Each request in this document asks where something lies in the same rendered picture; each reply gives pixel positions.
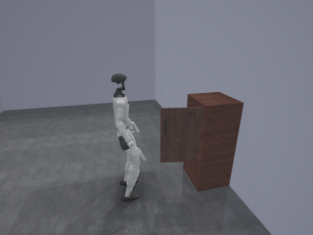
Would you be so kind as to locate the robot right forearm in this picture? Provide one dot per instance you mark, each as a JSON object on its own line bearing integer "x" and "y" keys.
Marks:
{"x": 123, "y": 132}

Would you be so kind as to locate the cupboard door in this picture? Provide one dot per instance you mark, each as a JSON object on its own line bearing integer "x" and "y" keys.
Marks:
{"x": 183, "y": 134}

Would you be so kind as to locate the right robot upper arm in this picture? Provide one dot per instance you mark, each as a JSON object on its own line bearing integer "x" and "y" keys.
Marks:
{"x": 119, "y": 110}

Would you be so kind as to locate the robot right shin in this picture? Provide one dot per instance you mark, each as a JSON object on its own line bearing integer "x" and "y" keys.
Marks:
{"x": 131, "y": 180}

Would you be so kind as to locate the handle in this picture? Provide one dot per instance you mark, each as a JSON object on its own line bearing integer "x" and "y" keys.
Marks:
{"x": 165, "y": 126}

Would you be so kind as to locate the robot left hand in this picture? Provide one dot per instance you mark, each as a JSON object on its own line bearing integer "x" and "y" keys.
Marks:
{"x": 131, "y": 125}

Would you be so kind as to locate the robot torso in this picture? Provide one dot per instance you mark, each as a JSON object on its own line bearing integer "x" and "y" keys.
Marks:
{"x": 125, "y": 118}

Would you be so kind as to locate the robot right hand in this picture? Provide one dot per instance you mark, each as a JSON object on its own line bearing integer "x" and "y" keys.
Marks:
{"x": 136, "y": 152}

